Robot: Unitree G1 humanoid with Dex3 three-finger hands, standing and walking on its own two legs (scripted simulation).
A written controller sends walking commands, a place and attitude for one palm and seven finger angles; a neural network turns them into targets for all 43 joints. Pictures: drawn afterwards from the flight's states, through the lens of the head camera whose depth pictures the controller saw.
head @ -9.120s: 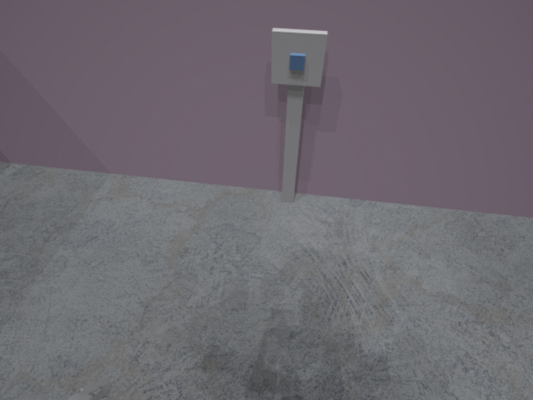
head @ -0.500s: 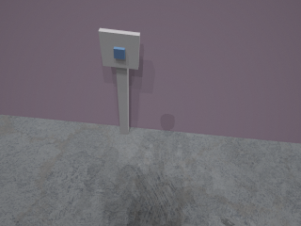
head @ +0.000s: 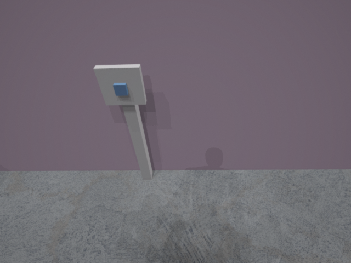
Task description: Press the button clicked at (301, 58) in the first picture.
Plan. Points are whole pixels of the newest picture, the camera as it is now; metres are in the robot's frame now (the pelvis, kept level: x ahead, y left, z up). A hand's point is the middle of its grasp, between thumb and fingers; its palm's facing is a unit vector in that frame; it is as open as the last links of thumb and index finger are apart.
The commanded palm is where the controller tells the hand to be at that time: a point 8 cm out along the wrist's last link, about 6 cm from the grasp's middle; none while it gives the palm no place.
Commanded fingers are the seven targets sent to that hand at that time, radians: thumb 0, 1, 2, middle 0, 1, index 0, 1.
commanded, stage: take the last steps up to it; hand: left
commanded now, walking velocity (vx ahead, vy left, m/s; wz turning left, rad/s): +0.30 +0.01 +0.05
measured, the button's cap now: (121, 88) +0.77 +0.25 -0.01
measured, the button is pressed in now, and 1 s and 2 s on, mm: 0 0 0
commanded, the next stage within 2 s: come to a stop and stand still in 0.58 s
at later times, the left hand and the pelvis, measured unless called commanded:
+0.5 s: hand out of the picture +0.03 +0.17 -0.18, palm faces +0.19 -0.97 -0.12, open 7.3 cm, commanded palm none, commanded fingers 0.00 0.90 0.90 -0.20 -0.30 -0.20 -0.30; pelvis +0.18 +0.05 -0.02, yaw +1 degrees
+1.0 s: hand (122, 197) +0.36 +0.20 -0.16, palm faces +0.01 -0.97 -0.23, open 7.3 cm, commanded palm none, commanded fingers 0.00 0.90 0.90 -0.20 -0.30 -0.20 -0.30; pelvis +0.27 +0.03 -0.01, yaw +1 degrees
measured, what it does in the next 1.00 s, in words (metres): walks ahead: left foot, then right foot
